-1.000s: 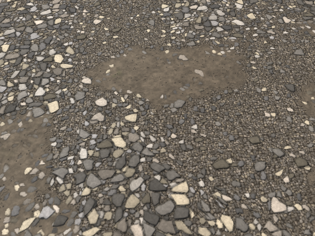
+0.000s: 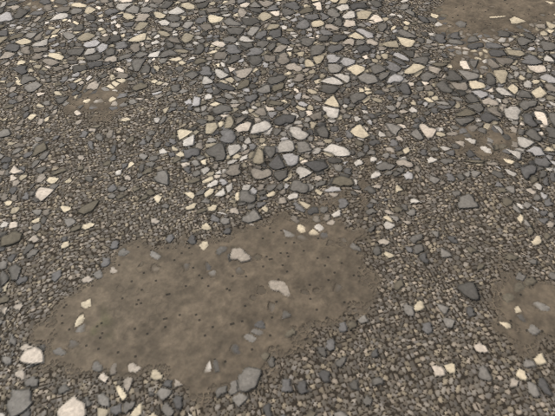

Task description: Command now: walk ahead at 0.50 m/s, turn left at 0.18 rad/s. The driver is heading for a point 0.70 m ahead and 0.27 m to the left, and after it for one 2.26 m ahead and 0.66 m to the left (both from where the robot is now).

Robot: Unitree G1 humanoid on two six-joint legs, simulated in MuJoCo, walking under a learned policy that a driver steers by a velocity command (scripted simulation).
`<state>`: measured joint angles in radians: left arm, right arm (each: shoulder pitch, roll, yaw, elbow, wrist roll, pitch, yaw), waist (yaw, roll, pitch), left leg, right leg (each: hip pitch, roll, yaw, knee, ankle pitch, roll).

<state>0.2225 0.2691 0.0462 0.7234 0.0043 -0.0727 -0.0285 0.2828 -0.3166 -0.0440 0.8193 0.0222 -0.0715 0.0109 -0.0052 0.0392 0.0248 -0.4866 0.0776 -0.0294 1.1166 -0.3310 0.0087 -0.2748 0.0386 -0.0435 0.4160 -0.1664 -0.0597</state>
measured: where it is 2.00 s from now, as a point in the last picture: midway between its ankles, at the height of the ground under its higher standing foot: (149, 245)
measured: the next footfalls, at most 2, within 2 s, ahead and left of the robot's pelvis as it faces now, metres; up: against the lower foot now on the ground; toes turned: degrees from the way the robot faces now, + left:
left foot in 0.36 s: +0.36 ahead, +0.16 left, +0.00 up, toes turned +13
right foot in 0.84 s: +0.69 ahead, +0.06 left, +0.00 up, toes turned +31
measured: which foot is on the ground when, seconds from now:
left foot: up 0.00-0.34, down 0.36-0.84, up 0.86-1.00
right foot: down 0.00-0.36, up 0.38-0.82, down 0.84-1.00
